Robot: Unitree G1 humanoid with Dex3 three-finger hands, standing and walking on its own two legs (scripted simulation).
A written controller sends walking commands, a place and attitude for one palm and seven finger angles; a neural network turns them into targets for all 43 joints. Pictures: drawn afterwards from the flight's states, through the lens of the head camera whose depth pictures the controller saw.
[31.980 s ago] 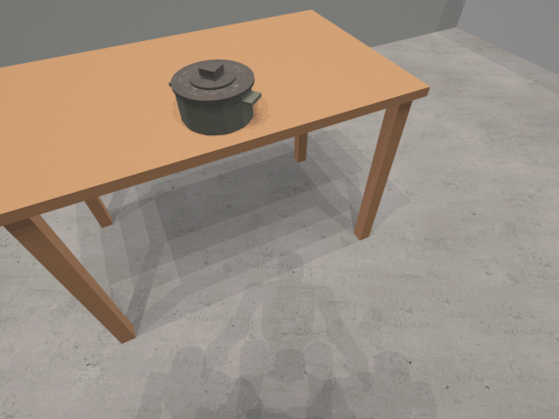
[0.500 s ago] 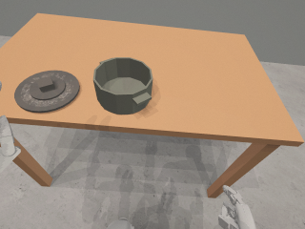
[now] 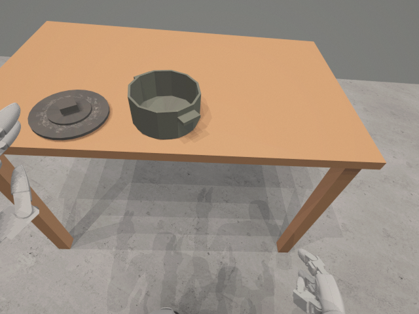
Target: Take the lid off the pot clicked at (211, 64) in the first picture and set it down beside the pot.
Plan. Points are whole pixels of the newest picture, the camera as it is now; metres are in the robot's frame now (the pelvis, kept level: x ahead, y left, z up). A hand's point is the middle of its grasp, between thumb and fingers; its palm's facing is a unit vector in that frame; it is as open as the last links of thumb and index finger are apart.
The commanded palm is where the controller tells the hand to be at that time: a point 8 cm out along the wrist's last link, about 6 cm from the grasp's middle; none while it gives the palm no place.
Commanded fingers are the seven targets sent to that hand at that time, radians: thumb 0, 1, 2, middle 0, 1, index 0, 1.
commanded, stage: step back with the hand held close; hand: left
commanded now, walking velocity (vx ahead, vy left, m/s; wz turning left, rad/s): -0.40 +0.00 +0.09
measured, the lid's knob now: (67, 105) +0.58 +0.42 +0.02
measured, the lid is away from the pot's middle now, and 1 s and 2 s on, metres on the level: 0.26 0.26 0.26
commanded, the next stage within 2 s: stop stepping back and stand still in 0.08 s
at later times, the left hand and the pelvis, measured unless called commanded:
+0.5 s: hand out of the picture +0.05 +0.23 +0.21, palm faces +0.37 -0.80 -0.47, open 7.4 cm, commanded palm +0.00 +0.29 +0.21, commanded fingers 0.00 0.90 0.90 -0.20 -0.30 -0.20 -0.30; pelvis -0.12 +0.00 -0.01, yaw +2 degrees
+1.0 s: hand out of the picture +0.04 +0.28 +0.18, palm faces +0.43 -0.82 -0.38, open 7.4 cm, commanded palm none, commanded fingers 0.00 0.90 0.90 -0.20 -0.30 -0.20 -0.30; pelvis -0.14 +0.03 +0.00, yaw +2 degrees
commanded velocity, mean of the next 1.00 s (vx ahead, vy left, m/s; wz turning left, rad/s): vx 0.05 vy -0.02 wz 0.01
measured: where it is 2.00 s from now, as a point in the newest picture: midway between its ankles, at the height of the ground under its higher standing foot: outside the picture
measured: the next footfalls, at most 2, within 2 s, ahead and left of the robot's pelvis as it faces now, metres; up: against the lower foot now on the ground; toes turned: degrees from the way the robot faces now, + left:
left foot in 0.20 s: +0.00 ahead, +0.11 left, +0.00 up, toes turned +0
right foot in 0.42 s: -0.10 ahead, -0.09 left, +0.00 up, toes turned +0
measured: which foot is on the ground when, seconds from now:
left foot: down 0.00-0.04, up 0.06-0.18, down 0.20-0.44, up 0.46-0.60, down 0.62-1.00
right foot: down 0.00-0.20, up 0.22-0.40, down 0.42-1.00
